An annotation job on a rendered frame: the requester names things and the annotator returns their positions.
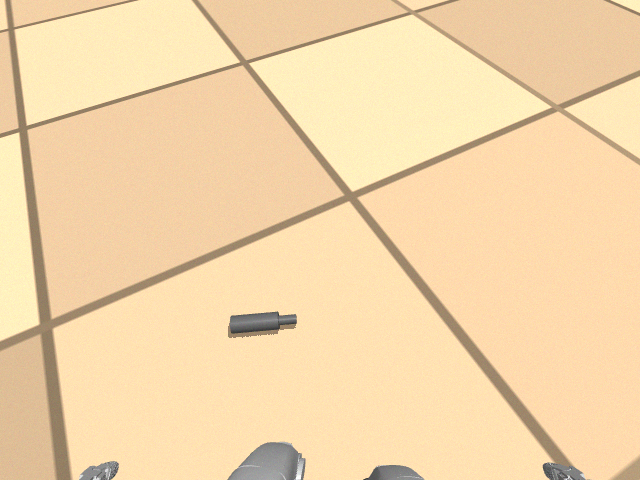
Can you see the left robot hand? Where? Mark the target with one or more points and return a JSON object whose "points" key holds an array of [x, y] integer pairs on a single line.
{"points": [[105, 471]]}

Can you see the bottle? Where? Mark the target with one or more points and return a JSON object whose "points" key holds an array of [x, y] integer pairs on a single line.
{"points": [[260, 322]]}

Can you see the right robot hand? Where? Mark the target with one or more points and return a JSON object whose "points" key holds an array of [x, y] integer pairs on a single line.
{"points": [[560, 472]]}

